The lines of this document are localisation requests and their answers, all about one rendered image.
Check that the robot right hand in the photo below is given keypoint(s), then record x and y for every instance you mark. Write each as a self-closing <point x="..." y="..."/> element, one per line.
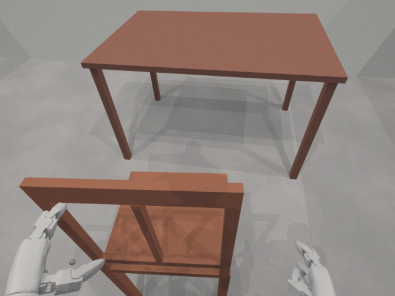
<point x="317" y="280"/>

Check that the table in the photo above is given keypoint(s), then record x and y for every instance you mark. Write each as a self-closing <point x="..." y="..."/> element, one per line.
<point x="276" y="46"/>

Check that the robot left hand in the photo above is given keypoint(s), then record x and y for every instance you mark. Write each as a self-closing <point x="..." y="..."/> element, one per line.
<point x="26" y="274"/>

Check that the chair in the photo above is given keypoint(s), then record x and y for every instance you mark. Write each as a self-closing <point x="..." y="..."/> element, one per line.
<point x="175" y="224"/>

